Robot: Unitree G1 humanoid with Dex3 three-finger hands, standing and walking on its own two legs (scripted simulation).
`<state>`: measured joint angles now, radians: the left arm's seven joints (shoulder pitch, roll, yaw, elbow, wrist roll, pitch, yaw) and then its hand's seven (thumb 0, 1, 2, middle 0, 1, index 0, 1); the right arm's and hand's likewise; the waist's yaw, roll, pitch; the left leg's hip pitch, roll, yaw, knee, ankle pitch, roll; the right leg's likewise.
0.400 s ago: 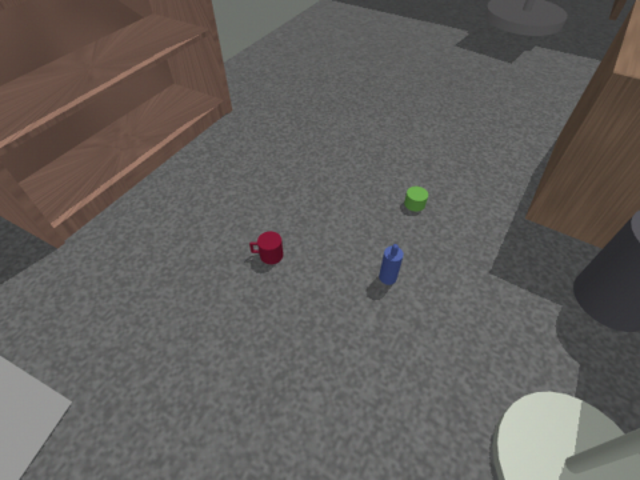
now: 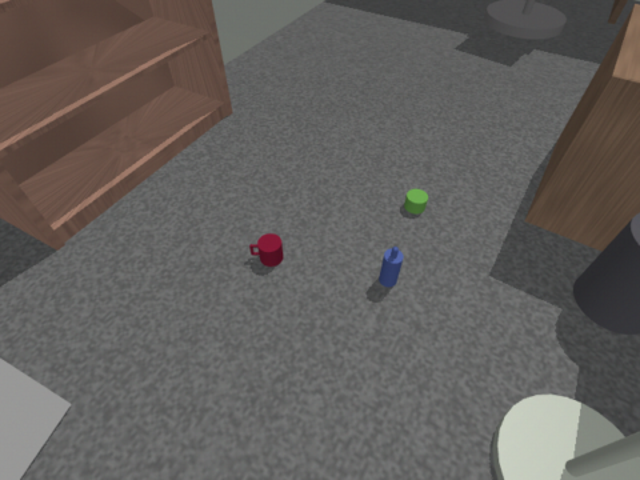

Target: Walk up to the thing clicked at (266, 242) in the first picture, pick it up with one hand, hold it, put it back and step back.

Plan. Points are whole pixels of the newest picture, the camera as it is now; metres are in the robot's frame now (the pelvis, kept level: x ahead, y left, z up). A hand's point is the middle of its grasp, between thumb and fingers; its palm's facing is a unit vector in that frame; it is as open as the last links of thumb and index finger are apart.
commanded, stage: stand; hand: left
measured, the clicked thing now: (266, 250) +1.03 +0.24 -0.74
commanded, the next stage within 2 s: walk up in 0.72 s
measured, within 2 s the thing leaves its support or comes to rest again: neither
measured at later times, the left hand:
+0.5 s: hand out of the picture +0.07 +0.25 -0.16, palm faces -0.03 -0.94 -0.35, open 7.4 cm
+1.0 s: hand out of the picture +0.07 +0.29 -0.16, palm faces +0.03 -0.93 -0.37, open 7.4 cm
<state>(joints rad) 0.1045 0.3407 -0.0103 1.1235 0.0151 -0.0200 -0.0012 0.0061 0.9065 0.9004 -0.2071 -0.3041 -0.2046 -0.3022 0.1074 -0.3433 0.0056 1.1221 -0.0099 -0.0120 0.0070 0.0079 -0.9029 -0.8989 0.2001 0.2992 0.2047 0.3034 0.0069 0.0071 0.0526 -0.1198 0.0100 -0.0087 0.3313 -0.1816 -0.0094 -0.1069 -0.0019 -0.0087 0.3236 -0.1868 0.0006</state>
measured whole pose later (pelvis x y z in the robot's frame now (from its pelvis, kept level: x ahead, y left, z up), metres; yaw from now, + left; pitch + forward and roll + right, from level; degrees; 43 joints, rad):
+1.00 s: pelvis +0.05 +0.01 -0.02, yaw +2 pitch -1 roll -1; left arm 0.28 0.39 0.07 0.99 0.05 -0.06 -0.05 0.01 0.91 0.90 -0.21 -0.30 -0.21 -0.30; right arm 0.24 -0.41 -0.07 1.02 -0.03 -0.02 0.06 0.01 -0.90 -0.90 0.20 0.30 0.20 0.30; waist 0.04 0.03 0.05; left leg -0.31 0.01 -0.01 0.74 -0.47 0.04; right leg -0.10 0.00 -0.03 0.47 -0.36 -0.02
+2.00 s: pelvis +0.40 +0.04 -0.03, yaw +1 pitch -2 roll +0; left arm 0.36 0.44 0.05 0.86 0.02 -0.03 -0.05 0.01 0.90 0.90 -0.21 -0.30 -0.21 -0.30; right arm 0.34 -0.42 -0.07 0.84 -0.03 -0.09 0.06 0.01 -0.90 -0.90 0.20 0.30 0.20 0.30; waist 0.02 -0.05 0.05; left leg -0.37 0.04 0.08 0.64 -0.23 0.02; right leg -0.28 -0.03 0.00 0.84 -0.46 -0.05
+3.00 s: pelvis +0.59 +0.01 -0.02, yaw +1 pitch -2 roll -1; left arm 0.16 0.38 -0.01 1.04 0.01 -0.02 0.00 0.01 0.91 0.90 -0.21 -0.30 -0.21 -0.30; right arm 0.08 -0.37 0.00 1.01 0.00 0.00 0.03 0.01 -0.90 -0.90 0.20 0.30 0.21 0.30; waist 0.03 0.01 0.09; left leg -0.34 0.04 0.01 0.62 -0.24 0.00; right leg -0.27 -0.03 -0.02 0.60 -0.29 0.02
